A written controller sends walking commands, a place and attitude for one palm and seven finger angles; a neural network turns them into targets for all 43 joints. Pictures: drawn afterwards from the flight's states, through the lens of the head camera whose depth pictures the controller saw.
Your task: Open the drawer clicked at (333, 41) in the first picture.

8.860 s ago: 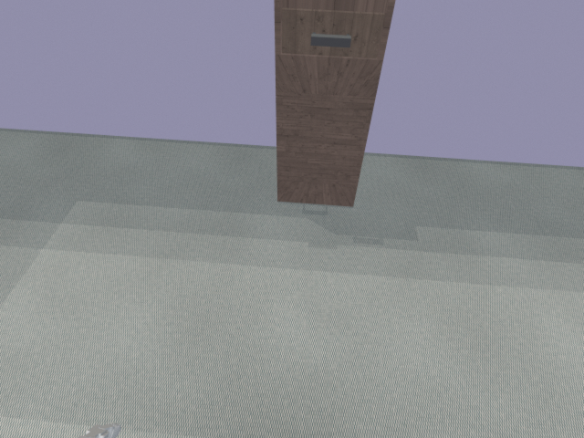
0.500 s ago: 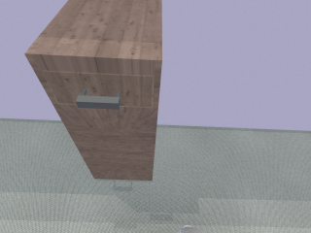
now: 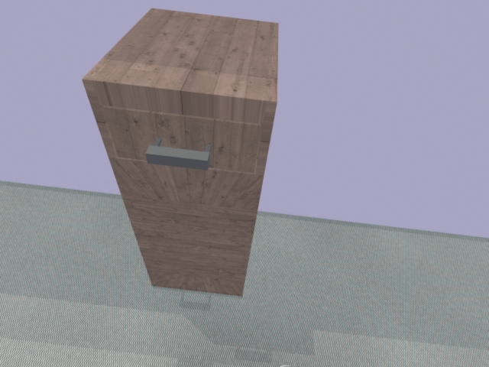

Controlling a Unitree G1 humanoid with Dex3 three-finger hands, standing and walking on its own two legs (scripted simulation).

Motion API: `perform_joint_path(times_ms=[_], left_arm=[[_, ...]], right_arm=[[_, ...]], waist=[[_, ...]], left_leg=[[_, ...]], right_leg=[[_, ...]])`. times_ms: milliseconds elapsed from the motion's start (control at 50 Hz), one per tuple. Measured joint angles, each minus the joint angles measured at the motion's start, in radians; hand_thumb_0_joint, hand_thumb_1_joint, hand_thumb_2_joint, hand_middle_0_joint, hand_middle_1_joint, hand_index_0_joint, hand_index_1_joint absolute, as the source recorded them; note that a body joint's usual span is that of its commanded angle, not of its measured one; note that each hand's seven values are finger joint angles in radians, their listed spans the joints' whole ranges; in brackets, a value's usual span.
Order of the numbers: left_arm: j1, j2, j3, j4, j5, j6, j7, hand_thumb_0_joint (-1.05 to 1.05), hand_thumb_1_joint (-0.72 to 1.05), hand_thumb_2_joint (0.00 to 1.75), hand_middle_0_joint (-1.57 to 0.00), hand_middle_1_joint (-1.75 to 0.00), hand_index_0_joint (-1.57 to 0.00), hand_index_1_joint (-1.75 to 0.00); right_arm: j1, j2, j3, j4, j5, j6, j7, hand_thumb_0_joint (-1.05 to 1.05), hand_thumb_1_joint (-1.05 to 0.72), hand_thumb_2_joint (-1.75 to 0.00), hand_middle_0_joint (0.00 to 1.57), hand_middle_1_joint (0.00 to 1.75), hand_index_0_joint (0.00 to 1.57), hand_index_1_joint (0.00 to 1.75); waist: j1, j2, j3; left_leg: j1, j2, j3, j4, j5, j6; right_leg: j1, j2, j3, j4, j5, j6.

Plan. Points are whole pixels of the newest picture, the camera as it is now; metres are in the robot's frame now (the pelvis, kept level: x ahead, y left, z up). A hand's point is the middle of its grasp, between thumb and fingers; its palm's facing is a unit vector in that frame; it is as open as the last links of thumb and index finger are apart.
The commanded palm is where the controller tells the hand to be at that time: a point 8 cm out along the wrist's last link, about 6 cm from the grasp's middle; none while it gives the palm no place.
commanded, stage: come to a stop and stand still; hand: left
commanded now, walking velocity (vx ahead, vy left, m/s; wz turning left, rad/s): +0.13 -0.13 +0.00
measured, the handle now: (181, 151) +0.53 +0.18 +0.04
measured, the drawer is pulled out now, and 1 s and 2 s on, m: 0.00 0.00 0.00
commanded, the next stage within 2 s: look again from close up in 0.94 s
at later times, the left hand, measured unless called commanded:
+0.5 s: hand out of the picture -0.03 +0.10 -0.17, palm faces +0.03 -0.99 -0.10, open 7.4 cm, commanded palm none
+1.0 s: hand out of the picture -0.01 +0.10 -0.17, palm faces +0.03 -0.99 -0.16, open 7.3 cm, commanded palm none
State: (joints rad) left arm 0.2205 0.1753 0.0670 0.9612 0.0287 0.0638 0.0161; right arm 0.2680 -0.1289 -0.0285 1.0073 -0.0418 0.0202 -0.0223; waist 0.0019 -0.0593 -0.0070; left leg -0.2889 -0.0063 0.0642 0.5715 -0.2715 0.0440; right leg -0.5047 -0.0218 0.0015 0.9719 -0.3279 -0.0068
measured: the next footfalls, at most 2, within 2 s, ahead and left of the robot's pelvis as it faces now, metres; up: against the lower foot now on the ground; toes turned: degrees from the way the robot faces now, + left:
right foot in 0.22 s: -0.01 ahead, -0.11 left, +0.00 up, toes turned -4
right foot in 1.88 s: +0.05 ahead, -0.06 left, +0.00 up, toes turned +2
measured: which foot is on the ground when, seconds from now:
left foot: down 0.00-1.00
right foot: up 0.00-0.20, down 0.22-1.00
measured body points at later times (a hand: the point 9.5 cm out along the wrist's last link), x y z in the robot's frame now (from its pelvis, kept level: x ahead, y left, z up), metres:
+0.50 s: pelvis +0.01 -0.04 +0.01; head +0.01 -0.04 +0.46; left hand -0.03 +0.15 -0.16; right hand -0.03 -0.24 -0.16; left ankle +0.03 +0.10 -0.73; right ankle -0.05 -0.10 -0.73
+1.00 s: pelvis +0.02 -0.05 +0.01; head +0.02 -0.05 +0.46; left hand -0.01 +0.15 -0.15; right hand +0.00 -0.26 -0.16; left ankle +0.03 +0.10 -0.73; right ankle -0.05 -0.10 -0.73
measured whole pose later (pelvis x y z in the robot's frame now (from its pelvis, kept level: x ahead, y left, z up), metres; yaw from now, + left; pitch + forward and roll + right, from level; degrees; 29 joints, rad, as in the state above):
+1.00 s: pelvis +0.02 -0.05 +0.01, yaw -2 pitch -1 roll +1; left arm 0.37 0.10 0.00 1.12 0.01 -0.01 0.04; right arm 0.29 -0.13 0.01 1.16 -0.02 0.00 -0.04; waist 0.01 -0.01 0.01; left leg -0.18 0.05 0.07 0.44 -0.23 -0.04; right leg -0.05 0.06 -0.05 0.41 -0.34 -0.08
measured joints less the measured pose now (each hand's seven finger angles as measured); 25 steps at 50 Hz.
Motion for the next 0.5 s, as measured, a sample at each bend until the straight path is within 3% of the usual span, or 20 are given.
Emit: perform_joint_path(times_ms=[80,160,220,300,500], left_arm=[[0.077,-0.005,-0.010,0.028,0.003,-0.023,-0.011,0.00,0.93,0.90,-0.20,-0.30,-0.20,-0.30],[0.132,-0.015,-0.023,0.071,0.000,-0.028,-0.014,0.00,0.92,0.90,-0.19,-0.30,-0.20,-0.30],[0.148,-0.027,-0.035,0.099,-0.004,-0.046,-0.008,0.00,0.92,0.90,-0.19,-0.30,-0.20,-0.30],[0.161,-0.061,-0.058,0.135,-0.011,-0.069,-0.002,0.00,0.92,0.90,-0.19,-0.30,-0.20,-0.30],[0.151,-0.110,-0.081,0.168,-0.020,-0.078,0.008,0.00,0.91,0.90,-0.20,-0.30,-0.20,-0.30]], right_arm=[[0.026,-0.011,0.004,0.017,0.000,-0.011,0.000,0.01,-0.94,-0.90,0.20,0.30,0.20,0.30],[0.038,-0.019,0.005,0.017,-0.002,-0.024,0.001,0.01,-0.94,-0.90,0.20,0.30,0.20,0.30],[0.045,-0.021,0.010,0.032,0.012,-0.027,0.002,0.00,-0.93,-0.90,0.20,0.30,0.20,0.30],[0.061,-0.026,0.021,0.086,0.019,-0.013,0.006,0.00,-0.92,-0.90,0.20,0.30,0.20,0.30],[0.052,0.023,0.042,0.157,0.027,-0.019,-0.007,0.00,-0.91,-0.90,0.20,0.30,0.20,0.30]], waist=[[0.007,0.026,-0.031],[-0.012,0.042,-0.030],[-0.012,0.043,-0.012],[-0.015,0.086,0.006],[-0.005,0.051,0.025]], left_leg=[[0.029,-0.002,0.001,-0.108,0.059,0.004],[0.033,-0.001,0.015,-0.144,0.081,-0.003],[0.009,-0.001,0.033,-0.103,0.065,-0.020],[0.021,0.028,0.004,-0.077,0.031,-0.026],[0.070,0.043,0.000,-0.109,0.050,-0.059]], right_leg=[[0.098,0.010,-0.027,-0.028,-0.025,0.002],[0.238,0.013,-0.051,-0.264,-0.110,-0.004],[0.332,0.016,-0.036,-0.480,-0.015,-0.019],[0.371,0.051,-0.057,-0.507,-0.004,-0.047],[0.417,0.067,-0.060,-0.533,-0.007,-0.063]])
